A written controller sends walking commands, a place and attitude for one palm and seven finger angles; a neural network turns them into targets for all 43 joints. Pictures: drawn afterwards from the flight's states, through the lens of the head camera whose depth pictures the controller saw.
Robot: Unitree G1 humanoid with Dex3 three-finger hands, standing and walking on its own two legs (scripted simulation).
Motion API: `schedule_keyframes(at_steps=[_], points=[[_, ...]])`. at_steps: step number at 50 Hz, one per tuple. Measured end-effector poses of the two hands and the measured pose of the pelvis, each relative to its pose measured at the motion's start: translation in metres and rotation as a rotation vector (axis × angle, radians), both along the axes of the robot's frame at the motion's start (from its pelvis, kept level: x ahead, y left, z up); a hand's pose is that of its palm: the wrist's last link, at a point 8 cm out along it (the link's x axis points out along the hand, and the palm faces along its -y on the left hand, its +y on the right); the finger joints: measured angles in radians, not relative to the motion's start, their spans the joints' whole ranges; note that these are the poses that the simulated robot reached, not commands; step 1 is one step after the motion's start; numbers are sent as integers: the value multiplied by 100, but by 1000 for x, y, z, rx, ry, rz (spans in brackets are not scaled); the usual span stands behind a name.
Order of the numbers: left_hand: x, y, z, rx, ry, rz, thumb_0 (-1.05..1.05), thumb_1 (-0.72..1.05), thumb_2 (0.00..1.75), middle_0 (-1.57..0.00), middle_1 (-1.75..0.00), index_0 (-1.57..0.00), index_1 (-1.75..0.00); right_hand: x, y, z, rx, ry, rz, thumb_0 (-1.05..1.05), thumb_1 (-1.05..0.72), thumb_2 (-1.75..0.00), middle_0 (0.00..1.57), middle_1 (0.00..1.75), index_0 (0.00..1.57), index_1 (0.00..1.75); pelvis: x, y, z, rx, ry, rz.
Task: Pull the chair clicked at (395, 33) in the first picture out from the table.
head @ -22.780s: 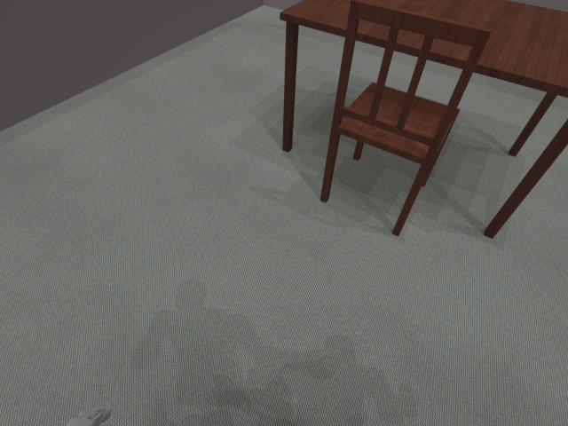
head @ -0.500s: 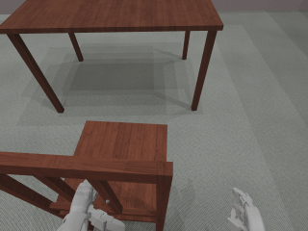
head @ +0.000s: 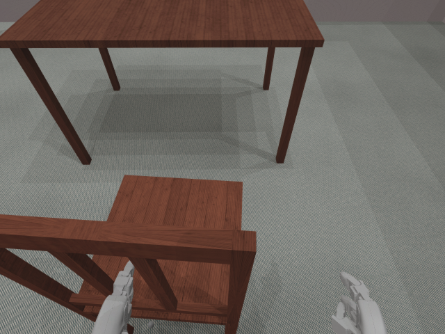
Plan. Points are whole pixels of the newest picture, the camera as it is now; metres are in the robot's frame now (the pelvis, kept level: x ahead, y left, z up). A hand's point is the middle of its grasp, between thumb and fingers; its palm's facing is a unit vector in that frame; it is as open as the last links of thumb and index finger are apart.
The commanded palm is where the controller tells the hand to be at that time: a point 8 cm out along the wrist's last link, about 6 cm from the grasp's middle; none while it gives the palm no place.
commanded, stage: draw the fingers out of the gap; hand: left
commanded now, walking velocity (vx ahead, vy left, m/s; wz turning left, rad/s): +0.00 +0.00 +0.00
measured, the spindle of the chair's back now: (98, 279) +0.23 +0.23 -0.02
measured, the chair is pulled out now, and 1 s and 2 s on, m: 0.63 0.63 0.63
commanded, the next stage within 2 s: draw the hand back to the body in 0.46 s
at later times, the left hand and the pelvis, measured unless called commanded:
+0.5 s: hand out of the picture +0.10 +0.12 -0.02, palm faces +0.01 -0.99 -0.13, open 17.5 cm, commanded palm +0.06 +0.17 +0.00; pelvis -0.01 +0.00 -0.01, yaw +0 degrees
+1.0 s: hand out of the picture +0.11 +0.16 +0.05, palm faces +0.04 -1.00 -0.08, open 17.4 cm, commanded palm +0.07 +0.22 +0.09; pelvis -0.03 +0.00 -0.03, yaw +0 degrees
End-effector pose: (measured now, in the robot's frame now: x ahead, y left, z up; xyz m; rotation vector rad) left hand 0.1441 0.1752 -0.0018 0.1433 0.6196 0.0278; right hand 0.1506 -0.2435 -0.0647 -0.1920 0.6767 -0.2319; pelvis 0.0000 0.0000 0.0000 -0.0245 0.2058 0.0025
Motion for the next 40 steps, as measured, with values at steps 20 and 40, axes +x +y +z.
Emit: schedule_keyframes(at_steps=[20,40], points=[[-51,-4,3,-7,23,27,-1,-53,20,0,0,0,0,16,10,0,28,-83,7,1,-90,-90,20,30,20,30,-7,-2,-11,-3,9,3],[-57,17,42,-81,-324,115,-1,-54,20,0,0,-1,0,17,11,-15,36,-87,-2,1,-90,-90,20,30,20,30,-15,-2,-24,-14,28,8]])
